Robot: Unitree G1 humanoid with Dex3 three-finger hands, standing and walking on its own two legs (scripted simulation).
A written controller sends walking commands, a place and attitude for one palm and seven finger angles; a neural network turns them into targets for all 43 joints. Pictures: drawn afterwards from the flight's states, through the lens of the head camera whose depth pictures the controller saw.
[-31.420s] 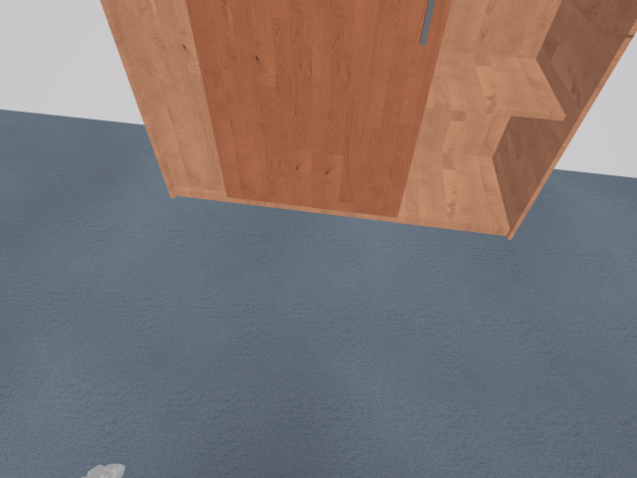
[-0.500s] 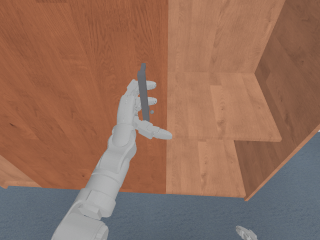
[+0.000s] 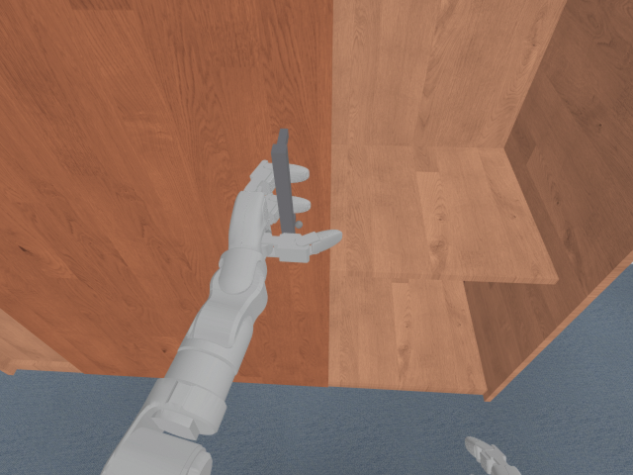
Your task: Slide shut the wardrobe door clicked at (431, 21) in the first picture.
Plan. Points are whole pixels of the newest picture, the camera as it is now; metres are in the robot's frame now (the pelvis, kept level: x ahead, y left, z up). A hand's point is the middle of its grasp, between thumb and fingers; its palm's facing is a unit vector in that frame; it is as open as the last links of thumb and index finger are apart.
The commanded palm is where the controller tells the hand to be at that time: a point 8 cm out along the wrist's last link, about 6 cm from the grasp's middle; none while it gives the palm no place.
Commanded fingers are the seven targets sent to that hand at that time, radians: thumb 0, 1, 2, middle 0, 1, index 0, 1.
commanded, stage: grip the handle and tug to test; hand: left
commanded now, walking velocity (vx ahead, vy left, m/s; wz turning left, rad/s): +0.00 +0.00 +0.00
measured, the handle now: (286, 192) +0.45 +0.06 +0.12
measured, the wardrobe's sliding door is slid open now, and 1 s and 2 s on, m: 0.48 0.48 0.47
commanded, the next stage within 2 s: tug the door sideways, standing still in 1.04 s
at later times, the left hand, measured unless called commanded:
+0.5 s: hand (299, 221) +0.40 +0.04 +0.12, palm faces -0.07 -1.00 +0.00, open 5.4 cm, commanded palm +0.37 +0.09 +0.12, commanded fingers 0.00 0.90 0.90 -0.45 -1.40 -0.45 -1.40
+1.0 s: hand (299, 223) +0.39 +0.03 +0.12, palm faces -0.08 -1.00 +0.02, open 5.6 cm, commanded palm +0.34 +0.09 +0.12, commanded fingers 0.00 0.90 0.90 -0.45 -1.40 -0.45 -1.40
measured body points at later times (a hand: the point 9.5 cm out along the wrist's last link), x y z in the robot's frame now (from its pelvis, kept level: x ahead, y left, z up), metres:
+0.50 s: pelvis +0.01 +0.00 +0.00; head +0.03 -0.01 +0.45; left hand +0.39 +0.09 +0.12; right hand +0.12 -0.23 -0.12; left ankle -0.03 +0.11 -0.73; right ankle -0.01 -0.09 -0.73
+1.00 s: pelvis +0.02 +0.00 +0.00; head +0.04 -0.01 +0.45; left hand +0.39 +0.09 +0.12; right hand +0.14 -0.23 -0.11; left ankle -0.03 +0.11 -0.73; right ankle -0.01 -0.09 -0.73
